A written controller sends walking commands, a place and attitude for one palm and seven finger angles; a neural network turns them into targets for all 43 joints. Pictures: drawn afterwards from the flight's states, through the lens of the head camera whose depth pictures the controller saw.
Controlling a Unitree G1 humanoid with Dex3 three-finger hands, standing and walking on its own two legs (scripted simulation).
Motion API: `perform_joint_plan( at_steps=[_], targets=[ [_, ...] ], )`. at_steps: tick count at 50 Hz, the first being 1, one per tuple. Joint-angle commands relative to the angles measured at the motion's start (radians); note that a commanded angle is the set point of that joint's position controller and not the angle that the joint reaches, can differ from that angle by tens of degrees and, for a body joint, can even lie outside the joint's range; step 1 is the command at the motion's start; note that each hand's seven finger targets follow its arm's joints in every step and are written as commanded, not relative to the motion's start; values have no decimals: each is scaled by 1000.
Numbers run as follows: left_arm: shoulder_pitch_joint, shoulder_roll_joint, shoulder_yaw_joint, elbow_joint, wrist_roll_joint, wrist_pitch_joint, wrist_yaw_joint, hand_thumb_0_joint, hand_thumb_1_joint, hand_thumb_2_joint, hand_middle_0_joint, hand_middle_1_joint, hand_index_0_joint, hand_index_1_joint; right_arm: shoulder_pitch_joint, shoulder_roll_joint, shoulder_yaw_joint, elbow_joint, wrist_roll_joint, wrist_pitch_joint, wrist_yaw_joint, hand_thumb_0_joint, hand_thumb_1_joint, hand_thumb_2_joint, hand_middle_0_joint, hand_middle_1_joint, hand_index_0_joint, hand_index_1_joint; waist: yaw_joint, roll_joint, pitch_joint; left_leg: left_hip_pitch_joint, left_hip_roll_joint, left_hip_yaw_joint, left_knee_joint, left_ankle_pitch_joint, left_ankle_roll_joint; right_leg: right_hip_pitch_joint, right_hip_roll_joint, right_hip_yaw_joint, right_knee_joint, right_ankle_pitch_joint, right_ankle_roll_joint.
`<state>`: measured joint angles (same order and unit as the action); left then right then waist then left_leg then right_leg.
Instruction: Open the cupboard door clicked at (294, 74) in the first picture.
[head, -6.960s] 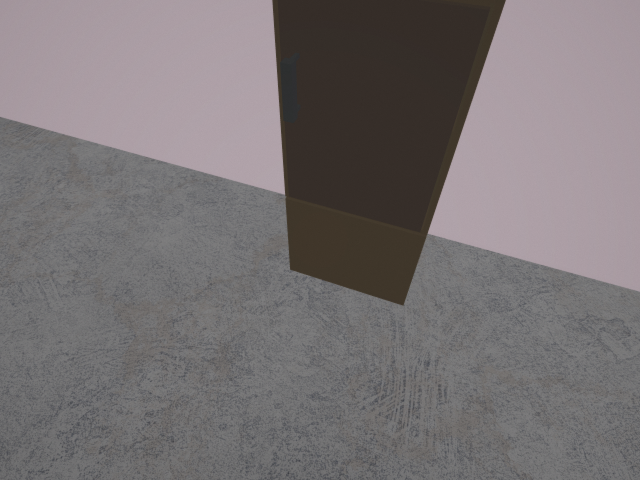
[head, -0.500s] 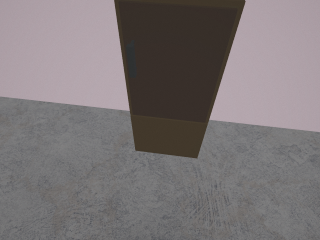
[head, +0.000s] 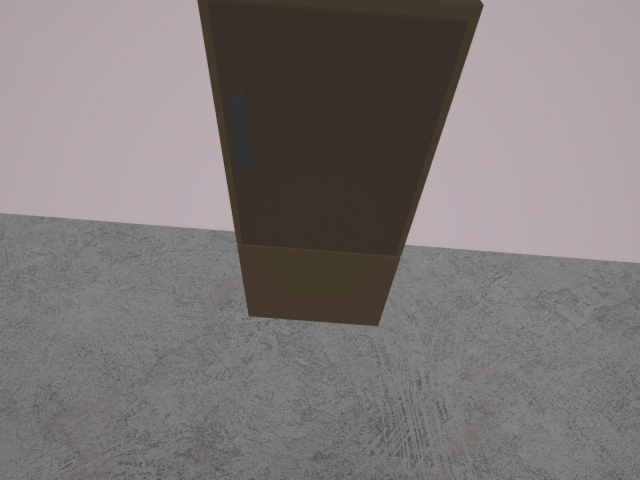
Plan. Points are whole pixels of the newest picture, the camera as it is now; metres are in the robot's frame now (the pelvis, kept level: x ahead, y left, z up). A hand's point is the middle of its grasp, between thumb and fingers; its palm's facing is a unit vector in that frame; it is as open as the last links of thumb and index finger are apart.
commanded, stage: shuffle to correct the standing spot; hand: left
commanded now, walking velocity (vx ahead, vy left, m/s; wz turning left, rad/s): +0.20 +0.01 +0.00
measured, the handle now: (242, 127) +0.72 +0.19 +0.05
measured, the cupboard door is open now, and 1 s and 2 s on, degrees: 0 0 0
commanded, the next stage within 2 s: come to a stop and stand still in 0.40 s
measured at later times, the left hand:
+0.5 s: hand (214, 460) +0.18 +0.16 -0.16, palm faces +0.09 -0.98 -0.18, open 7.1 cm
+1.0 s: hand (210, 461) +0.18 +0.16 -0.16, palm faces +0.08 -0.97 -0.25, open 7.3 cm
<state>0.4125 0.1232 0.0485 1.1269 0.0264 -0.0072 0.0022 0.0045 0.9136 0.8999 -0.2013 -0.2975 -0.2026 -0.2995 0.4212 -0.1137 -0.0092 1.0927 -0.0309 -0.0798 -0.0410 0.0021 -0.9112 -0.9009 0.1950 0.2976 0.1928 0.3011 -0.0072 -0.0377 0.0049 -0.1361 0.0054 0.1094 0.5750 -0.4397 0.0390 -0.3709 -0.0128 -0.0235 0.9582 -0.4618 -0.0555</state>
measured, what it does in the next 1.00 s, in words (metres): walks ahead: right foot, then left foot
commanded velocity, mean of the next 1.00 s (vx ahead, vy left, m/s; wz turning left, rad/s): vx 0.02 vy -0.01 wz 0.00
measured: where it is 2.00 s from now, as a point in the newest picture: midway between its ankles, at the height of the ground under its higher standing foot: outside the picture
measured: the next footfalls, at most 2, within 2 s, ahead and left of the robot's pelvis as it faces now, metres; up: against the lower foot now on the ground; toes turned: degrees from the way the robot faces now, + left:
right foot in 0.26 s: +0.23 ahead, -0.13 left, +0.00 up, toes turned -6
left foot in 0.60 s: +0.22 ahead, +0.10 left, +0.00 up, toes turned +3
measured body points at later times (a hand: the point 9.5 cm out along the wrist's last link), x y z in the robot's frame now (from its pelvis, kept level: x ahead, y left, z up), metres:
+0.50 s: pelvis +0.14 -0.02 +0.01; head +0.16 -0.01 +0.46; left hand +0.18 +0.21 -0.15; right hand +0.18 -0.26 -0.14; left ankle +0.17 +0.10 -0.69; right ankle +0.19 -0.13 -0.73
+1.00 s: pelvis +0.18 -0.02 +0.00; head +0.20 -0.03 +0.45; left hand +0.18 +0.21 -0.15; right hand +0.26 -0.24 -0.15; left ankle +0.22 +0.10 -0.72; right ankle +0.17 -0.13 -0.73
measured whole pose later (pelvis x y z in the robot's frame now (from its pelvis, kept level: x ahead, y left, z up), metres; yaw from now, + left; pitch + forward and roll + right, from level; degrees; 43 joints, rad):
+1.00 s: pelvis +0.18 -0.02 +0.00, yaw +1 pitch +0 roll +1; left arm 0.29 0.16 0.04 1.02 0.03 0.01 0.04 0.00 0.91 0.90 -0.20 -0.30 -0.20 -0.30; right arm 0.15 -0.15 -0.05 1.01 -0.01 0.02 -0.03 0.00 -0.92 -0.90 0.20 0.30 0.20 0.30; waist 0.03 0.01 0.06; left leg -0.33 0.05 0.13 0.56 -0.23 0.01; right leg -0.26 -0.04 -0.05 0.59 -0.31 -0.01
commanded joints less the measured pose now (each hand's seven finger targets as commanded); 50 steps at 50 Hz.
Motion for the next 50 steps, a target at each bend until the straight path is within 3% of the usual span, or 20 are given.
perform_joint_plan(
  at_steps=[1, 7, 11, 13, 14, 15, 17, 19, 27, 28, 29, 30, 34, 38, 42, 45, 47, 48, 49, 50],
  targets=[
    [-206, 24, 7, -155, -2, -44, -14, 0, 900, 900, -200, -300, -200, -300, 203, -119, -11, 41, -3, -13, -14, 0, -900, -900, 200, 300, 200, 300, -44, 126, 177, 193, 327, -320, -298, 741, 209, -437, -70, -11, 191, 20, 0],
    [-238, 32, 7, -179, -10, -32, -27, 0, 900, 900, -200, -300, -200, -300, 109, -139, -21, 44, 2, -4, -5, 0, -900, -900, 200, 300, 200, 300, 7, 179, 145, 39, 225, -107, -310, 738, 127, -98, -21, -105, -206, 201, -12],
    [64, 132, 32, -92, 1, -52, -9, 0, 900, 900, -200, -300, -200, -300, 81, -160, -36, 42, 19, 10, 10, 0, -900, -900, 200, 300, 200, 300, 143, 27, -31, -61, 154, -47, 90, 680, 62, 385, -8, -90, -416, 345, -26],
    [169, 287, 58, -68, -11, -50, 14, 0, 900, 900, -200, -300, -200, -300, 148, -72, -27, 2, 33, 18, 15, 0, -900, -900, 200, 300, 200, 300, 126, -267, -183, -389, -31, -35, 697, -190, 5, 588, -454, 528, -608, 465, -213],
    [79, 276, 61, -101, -18, -41, 13, 0, 900, 900, -200, -300, -200, -300, 75, -80, -36, -18, 28, 30, 18, 0, -900, -900, 200, 300, 200, 300, 119, -157, -82, -450, 26, -103, 791, -177, 10, 427, -453, 531, -684, 175, -249],
    [-20, 243, 52, -128, -15, -37, 15, 0, 900, 900, -200, -300, -200, -300, 8, -70, -39, -39, 17, 39, 27, 0, -900, -900, 200, 300, 200, 300, 91, -169, 20, -490, 64, -111, 829, -106, 7, 249, -430, 537, -752, -105, -223],
    [-150, 155, 30, -158, -5, -40, 25, 0, 900, 900, -200, -300, -200, -300, -9, -57, -39, -31, 1, 56, 37, 0, -900, -900, 200, 300, 200, 300, 13, -46, 81, -405, 121, -122, 721, 15, -7, 16, -364, 328, -777, -112, -161],
    [-174, 148, 26, -163, 4, -50, 24, 0, 900, 900, -200, -300, -200, -300, 39, -35, -31, -14, 1, 67, 40, 0, -900, -900, 200, 300, 200, 300, -24, -50, 43, -289, 117, -83, 528, 48, -30, -49, -307, 170, -784, 70, -131],
    [-121, 159, 26, -123, -3, -30, 10, 0, 900, 900, -200, -300, -200, -300, -13, -48, -23, -53, 8, 43, 39, 0, -900, -900, 200, 300, 200, 300, -15, -16, 54, -16, 43, 10, -54, 224, -61, -54, -211, 61, -658, 99, -82],
    [-114, 122, 13, -122, -5, -22, 11, 0, 900, 900, -200, -300, -200, -300, 10, -75, -22, -46, 9, 36, 32, 0, -900, -900, 200, 300, 200, 300, -23, 69, 46, 42, 87, -50, -136, 297, -57, -61, -156, 17, -553, 142, -42],
    [-86, 71, 0, -126, -11, -15, 12, 0, 900, 900, -200, -300, -200, -300, 16, -134, -26, -56, 2, 31, 23, 0, -900, -900, 200, 300, 200, 300, -10, 221, 38, 6, 227, -215, -229, 413, -3, -50, -72, -44, -453, 105, 16],
    [-56, 49, -7, -120, -14, -12, 16, 0, 900, 900, -200, -300, -200, -300, -30, -183, -30, -81, 1, 41, 17, 0, -900, -900, 200, 300, 200, 300, 14, 247, 31, -92, 326, -303, -282, 452, 65, 33, -51, -81, -400, 41, 47],
    [-19, 75, -20, -60, -9, 3, 25, 0, 900, 900, -200, -300, -200, -300, -161, -141, -21, -90, 13, 38, -9, 0, -900, -900, 200, 300, 200, 300, 36, 191, -5, -20, 281, -228, -269, 830, 93, 67, -75, -13, -315, 55, 67],
    [-24, 105, -10, -77, -8, 17, 32, 0, 900, 900, -200, -300, -200, -300, -155, -195, -55, -94, 19, 55, -20, 0, -900, -900, 200, 300, 200, 300, 8, 136, -83, 142, 323, -199, -178, 1160, 130, 7, -60, -3, -262, 38, 78],
    [-37, 91, 4, -116, -2, 33, 33, 0, 900, 900, -200, -300, -200, -300, -171, -212, -78, -108, 11, 79, -18, 0, -900, -900, 200, 300, 200, 300, 0, 147, -84, 86, 343, -189, -167, 1042, 160, -5, -44, 2, -185, -13, 70],
    [9, 67, 5, -117, -1, 32, 32, 0, 900, 900, -200, -300, -200, -300, -215, -201, -78, -119, 9, 86, -7, 0, -900, -900, 200, 300, 200, 300, 29, 168, -89, -35, 297, -156, -164, 755, 121, 108, -42, -22, -310, 99, 69],
    [34, 90, 3, -112, 6, 14, 36, 0, 900, 900, -200, -300, -200, -300, -221, -152, -69, -121, 16, 87, 3, 0, -900, -900, 200, 300, 200, 300, 44, 54, -72, -124, 198, -118, -82, 461, 40, 201, -73, 28, -545, 334, 61],
    [2, 143, 5, -118, 10, 5, 40, 0, 900, 900, -200, -300, -200, -300, -207, -98, -61, -127, 25, 91, 9, 0, -900, -900, 200, 300, 200, 300, 19, -116, -45, -184, 102, -39, -20, 240, -20, 192, -199, 163, -598, 472, 22],
    [-37, 177, 1, -128, 2, 2, 37, 0, 900, 900, -200, -300, -200, -300, -208, -73, -52, -130, 25, 98, 20, 0, -900, -900, 200, 300, 200, 300, 6, -154, -8, -180, 37, -24, 3, 78, -48, 118, -286, 195, -628, 505, -39],
    [-54, 178, 0, -134, 2, -3, 36, 0, 900, 900, -200, -300, -200, -300, -239, -66, -49, -128, 19, 112, 20, 0, -900, -900, 200, 300, 200, 300, 21, -203, -3, -178, 34, -44, 81, 1, -52, 73, -283, 225, -659, 472, -68]
  ],
)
